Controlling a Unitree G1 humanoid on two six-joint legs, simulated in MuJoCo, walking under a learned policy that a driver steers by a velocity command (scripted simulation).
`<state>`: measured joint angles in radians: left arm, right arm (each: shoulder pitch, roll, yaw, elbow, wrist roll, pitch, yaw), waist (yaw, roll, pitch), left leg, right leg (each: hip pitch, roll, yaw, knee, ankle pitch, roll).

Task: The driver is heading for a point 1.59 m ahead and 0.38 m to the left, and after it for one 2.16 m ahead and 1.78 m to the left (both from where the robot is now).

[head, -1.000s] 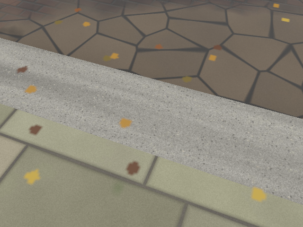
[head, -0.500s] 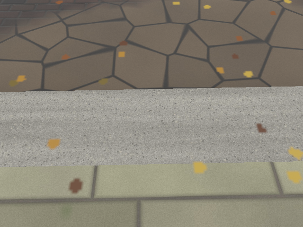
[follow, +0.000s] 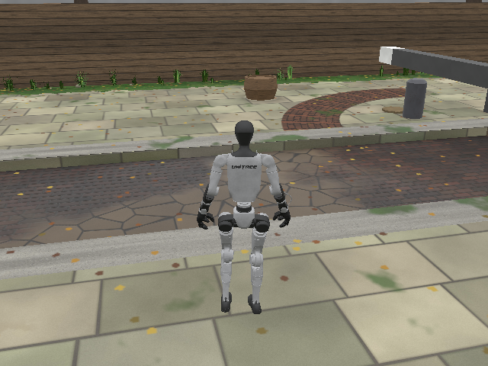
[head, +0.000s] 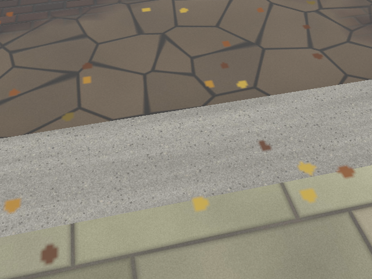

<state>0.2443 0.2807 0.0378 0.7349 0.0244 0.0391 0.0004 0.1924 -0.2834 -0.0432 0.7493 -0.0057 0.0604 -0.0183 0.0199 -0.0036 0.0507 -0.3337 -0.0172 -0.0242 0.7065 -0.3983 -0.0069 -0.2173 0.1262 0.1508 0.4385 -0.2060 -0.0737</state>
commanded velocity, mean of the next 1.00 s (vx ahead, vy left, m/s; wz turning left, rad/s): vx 0.00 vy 0.00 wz -0.05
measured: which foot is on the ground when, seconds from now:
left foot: up 0.00-0.04, down 0.06-1.00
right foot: down 0.00-1.00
